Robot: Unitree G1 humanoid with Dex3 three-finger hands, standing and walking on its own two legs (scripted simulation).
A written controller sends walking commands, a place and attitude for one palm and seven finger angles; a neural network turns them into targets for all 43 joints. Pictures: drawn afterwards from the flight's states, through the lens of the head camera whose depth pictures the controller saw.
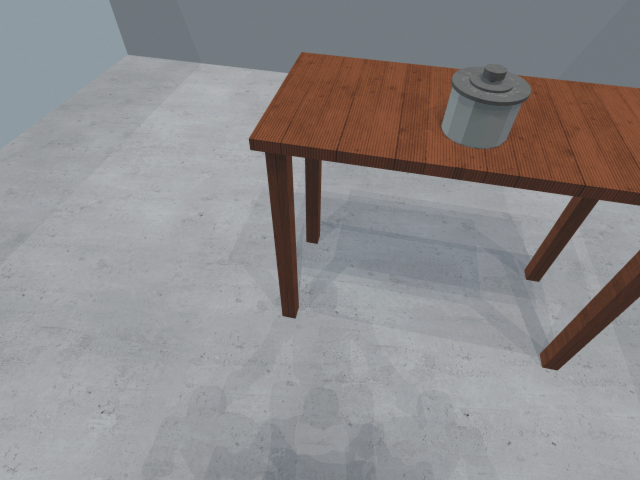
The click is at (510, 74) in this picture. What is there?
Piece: lid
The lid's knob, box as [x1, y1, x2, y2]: [482, 64, 506, 80]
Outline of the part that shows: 485,66 482,74 484,77 492,80 501,80 504,78 506,72 505,67 497,64 488,64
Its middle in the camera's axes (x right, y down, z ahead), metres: +0.35 -0.34 +0.78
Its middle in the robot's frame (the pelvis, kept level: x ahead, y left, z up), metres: +0.84 -0.31 +0.13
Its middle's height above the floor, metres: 0.91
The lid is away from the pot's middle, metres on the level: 0.00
